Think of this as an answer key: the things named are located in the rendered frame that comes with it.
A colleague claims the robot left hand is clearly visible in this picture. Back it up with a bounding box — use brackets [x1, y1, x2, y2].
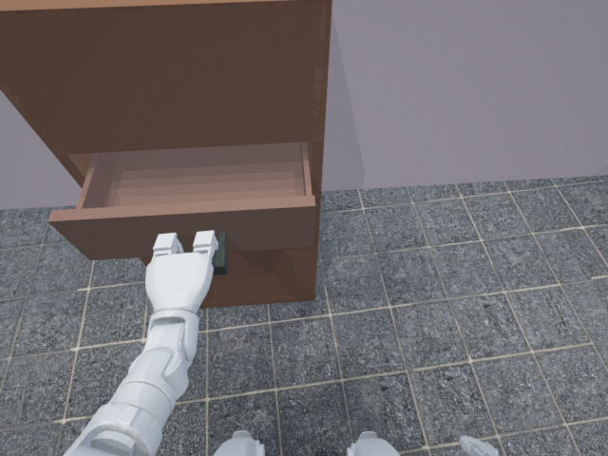
[145, 230, 219, 314]

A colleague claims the right robot shin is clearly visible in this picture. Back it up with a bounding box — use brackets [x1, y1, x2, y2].
[358, 431, 377, 440]

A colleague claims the handle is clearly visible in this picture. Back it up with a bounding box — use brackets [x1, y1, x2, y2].
[177, 232, 228, 276]

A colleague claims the cabinet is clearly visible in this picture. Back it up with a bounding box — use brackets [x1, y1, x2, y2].
[0, 0, 333, 309]

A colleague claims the robot right hand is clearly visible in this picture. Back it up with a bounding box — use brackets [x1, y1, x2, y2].
[460, 436, 499, 456]

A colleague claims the robot left forearm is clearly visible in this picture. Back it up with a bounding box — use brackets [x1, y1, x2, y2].
[63, 309, 200, 456]

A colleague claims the drawer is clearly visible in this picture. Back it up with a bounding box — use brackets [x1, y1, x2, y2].
[47, 142, 315, 260]

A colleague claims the left robot shin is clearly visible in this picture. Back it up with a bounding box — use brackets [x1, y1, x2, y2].
[232, 430, 253, 439]

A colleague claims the robot shin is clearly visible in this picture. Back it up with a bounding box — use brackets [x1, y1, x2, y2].
[358, 431, 377, 440]
[232, 430, 253, 439]

